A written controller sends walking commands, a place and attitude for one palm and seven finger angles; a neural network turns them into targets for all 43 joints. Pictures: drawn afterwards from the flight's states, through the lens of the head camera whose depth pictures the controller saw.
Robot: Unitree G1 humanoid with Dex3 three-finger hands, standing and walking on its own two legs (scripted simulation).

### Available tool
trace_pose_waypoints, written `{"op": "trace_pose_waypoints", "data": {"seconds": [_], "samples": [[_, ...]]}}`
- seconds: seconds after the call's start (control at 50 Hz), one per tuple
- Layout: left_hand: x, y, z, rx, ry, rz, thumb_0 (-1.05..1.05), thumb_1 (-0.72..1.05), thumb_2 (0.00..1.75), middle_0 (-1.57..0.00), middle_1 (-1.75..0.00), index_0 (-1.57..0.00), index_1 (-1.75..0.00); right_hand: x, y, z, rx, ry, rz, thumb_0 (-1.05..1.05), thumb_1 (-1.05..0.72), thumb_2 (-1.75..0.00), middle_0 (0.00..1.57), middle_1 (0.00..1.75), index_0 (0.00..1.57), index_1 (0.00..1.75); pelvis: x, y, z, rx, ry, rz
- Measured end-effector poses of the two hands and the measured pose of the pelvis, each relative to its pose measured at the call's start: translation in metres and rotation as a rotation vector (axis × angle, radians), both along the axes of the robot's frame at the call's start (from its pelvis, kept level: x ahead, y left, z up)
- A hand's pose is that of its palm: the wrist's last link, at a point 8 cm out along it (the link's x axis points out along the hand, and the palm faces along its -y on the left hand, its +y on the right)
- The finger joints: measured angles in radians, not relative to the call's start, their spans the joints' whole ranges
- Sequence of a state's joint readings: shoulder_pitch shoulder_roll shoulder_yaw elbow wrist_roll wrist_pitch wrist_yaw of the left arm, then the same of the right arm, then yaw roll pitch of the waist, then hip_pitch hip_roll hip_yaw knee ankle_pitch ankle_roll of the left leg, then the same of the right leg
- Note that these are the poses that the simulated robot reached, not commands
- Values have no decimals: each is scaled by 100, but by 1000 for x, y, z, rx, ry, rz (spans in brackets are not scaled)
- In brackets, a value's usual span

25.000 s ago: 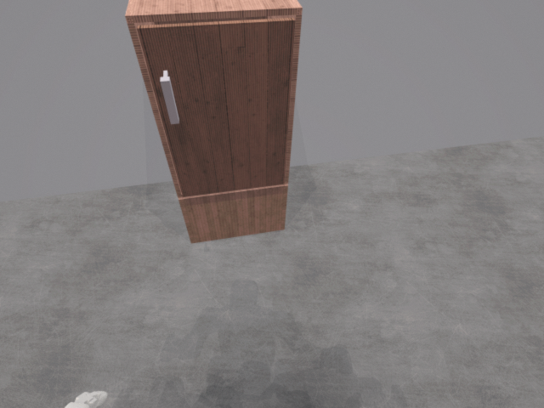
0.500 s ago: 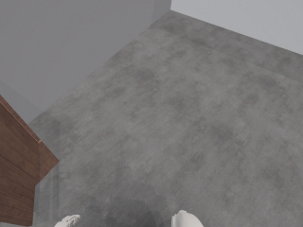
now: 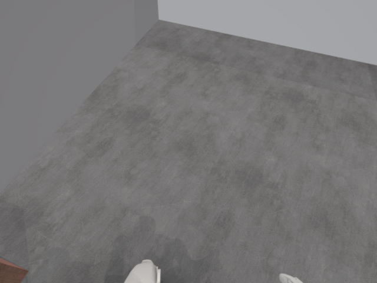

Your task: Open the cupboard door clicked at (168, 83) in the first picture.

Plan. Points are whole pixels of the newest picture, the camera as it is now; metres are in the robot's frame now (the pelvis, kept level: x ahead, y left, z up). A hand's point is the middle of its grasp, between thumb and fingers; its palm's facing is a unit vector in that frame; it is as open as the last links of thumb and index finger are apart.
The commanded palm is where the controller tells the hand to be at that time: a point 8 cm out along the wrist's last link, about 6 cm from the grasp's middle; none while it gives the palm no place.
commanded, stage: walk to a spot facing it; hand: left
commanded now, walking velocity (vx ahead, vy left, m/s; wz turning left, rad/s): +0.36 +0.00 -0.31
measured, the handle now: out of the picture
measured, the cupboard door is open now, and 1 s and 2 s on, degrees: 47 47 47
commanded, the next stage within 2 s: turn to face it in 0.90 s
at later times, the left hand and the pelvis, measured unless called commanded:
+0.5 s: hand (155, 180) +0.41 +0.13 -0.17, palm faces -0.26 -0.94 -0.22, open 7.4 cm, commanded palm none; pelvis +0.24 -0.03 -0.02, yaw -11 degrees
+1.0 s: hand (163, 164) +0.49 +0.11 -0.20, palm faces -0.18 -0.97 -0.14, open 7.3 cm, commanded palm none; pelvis +0.49 -0.06 -0.02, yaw -14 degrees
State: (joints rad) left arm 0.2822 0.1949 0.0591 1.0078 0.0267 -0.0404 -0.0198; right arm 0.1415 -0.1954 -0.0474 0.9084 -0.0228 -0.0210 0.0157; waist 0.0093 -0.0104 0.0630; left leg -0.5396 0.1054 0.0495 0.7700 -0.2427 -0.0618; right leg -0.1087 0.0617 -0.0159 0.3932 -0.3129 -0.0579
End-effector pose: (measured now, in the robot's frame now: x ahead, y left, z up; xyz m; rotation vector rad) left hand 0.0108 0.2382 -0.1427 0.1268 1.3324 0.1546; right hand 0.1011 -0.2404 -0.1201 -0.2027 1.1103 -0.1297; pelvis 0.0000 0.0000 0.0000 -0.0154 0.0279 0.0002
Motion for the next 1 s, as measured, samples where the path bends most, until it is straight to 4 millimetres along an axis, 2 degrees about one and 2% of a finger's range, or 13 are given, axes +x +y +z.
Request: {"op": "trace_pose_waypoints", "data": {"seconds": [0.1,0.16,0.26,0.32,0.46,0.5,0.54,0.6,0.66,0.72,0.9,0.94,1.0], "samples": [[21,20,-20,-12,91,24,1,91,90,-20,-30,-20,-30,81,21,-1,-26,-111,33,0,-91,-90,20,30,20,30,55,20,-16,-5,-6,-44],[56,30,-20,-7,115,-23,1,91,90,-20,-30,-20,-30,94,27,1,-28,-116,3,0,-91,-89,20,30,20,30,80,25,-14,7,-11,-81],[150,29,-4,-4,27,-100,1,92,90,-19,-30,-19,-30,70,30,-2,-5,30,-96,0,-91,-89,20,30,21,30,122,23,1,11,-2,-124],[214,16,5,-5,-38,-166,1,92,90,-19,-30,-19,-30,46,19,-3,-8,135,-186,0,-94,-89,20,30,21,30,149,18,5,9,2,-154],[366,-42,10,4,-177,-334,1,92,90,-19,-30,-19,-30,-8,2,-17,44,404,-343,0,-93,-89,20,30,20,30,216,-16,-6,27,-3,-203],[402,-60,5,13,-241,-355,1,91,90,-19,-30,-19,-30,-13,-4,-27,71,475,-366,0,-92,-90,20,30,20,30,236,-32,-18,38,-9,-201],[423,-74,5,16,-276,-346,0,91,90,-19,-30,-19,-30,-4,-11,-30,87,519,-385,1,-92,-90,20,30,20,30,252,-43,-20,29,-22,-205],[431,-88,8,13,-238,-332,0,91,90,-19,-30,-19,-30,40,-26,-26,84,478,-397,1,-92,-90,20,30,20,30,277,-54,-11,22,-27,-211],[429,-95,8,9,-162,-305,0,93,90,-20,-30,-20,-30,103,-41,-19,76,366,-390,1,-92,-90,20,30,20,30,305,-64,-1,22,-16,-218],[433,-88,8,25,-107,-275,-1,96,90,-20,-30,-20,-30,170,-52,-16,76,258,-361,1,-91,-90,20,30,20,30,334,-71,3,16,-7,-219],[439,-74,-23,-12,113,-184,0,93,90,-20,-30,-20,-30,372,-75,-16,13,28,-227,1,-92,-90,20,30,20,30,439,-67,-15,-13,-27,-215],[450,-72,-31,-21,163,-182,0,92,90,-20,-30,-20,-30,403,-77,-18,-16,-19,-219,0,-92,-90,20,30,20,30,461,-64,-22,-14,-32,-224],[483,-74,-30,-24,165,-197,1,92,90,-20,-30,-20,-30,423,-75,-13,-25,-22,-232,0,-92,-89,20,30,20,30,485,-64,-19,-3,-34,-242]]}}
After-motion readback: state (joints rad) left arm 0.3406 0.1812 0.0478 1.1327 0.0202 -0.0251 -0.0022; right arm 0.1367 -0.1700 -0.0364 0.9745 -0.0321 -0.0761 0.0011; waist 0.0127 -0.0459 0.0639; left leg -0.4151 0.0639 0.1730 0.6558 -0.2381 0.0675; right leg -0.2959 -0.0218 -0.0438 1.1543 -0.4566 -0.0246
